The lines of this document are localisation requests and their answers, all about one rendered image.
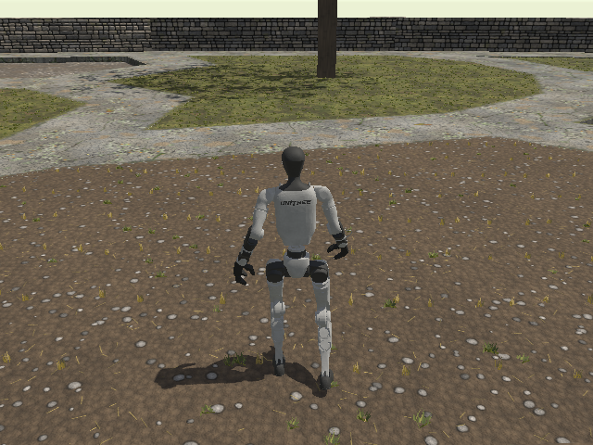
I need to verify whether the robot left upper arm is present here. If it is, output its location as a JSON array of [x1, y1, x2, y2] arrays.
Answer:
[[249, 187, 275, 240]]

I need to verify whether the robot left hand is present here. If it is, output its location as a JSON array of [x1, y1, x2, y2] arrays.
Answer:
[[233, 262, 255, 285]]

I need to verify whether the right robot forearm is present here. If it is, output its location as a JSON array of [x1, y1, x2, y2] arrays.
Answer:
[[332, 220, 347, 248]]

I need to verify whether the humanoid robot torso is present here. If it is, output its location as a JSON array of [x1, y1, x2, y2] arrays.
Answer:
[[273, 182, 317, 278]]

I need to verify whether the robot right upper arm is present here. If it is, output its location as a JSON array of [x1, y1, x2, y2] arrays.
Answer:
[[314, 185, 342, 235]]

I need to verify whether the robot right hand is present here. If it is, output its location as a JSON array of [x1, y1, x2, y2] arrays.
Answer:
[[327, 244, 349, 260]]

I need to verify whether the right robot foot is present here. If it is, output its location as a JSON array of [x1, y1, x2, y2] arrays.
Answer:
[[320, 369, 334, 390]]

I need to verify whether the left robot forearm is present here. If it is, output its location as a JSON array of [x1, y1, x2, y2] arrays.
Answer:
[[236, 225, 258, 266]]

